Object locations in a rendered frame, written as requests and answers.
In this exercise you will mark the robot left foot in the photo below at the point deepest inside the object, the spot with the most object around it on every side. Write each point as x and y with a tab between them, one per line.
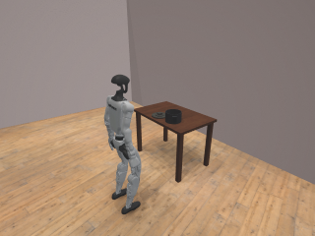
122	193

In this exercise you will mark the left robot upper arm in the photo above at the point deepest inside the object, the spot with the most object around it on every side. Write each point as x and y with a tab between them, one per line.
106	113

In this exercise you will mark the left robot forearm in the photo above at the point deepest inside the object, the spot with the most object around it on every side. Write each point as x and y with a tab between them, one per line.
108	128

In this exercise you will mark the lid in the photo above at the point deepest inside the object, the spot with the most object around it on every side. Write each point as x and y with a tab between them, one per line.
158	116

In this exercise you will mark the left robot shin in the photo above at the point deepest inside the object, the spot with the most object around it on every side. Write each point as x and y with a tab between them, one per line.
120	178

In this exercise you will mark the pot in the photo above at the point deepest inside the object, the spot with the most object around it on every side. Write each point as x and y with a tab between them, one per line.
173	116

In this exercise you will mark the right robot hand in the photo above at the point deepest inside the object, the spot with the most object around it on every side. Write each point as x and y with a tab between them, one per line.
133	162

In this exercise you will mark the left robot hand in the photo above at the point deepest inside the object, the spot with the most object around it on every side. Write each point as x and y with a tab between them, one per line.
109	140

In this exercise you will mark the table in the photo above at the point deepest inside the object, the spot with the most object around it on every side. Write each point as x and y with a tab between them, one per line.
190	121

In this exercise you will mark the right robot upper arm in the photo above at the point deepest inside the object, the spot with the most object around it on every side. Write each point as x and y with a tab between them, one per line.
127	109

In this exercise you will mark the right robot forearm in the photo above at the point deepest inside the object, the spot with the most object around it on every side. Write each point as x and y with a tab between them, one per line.
128	143

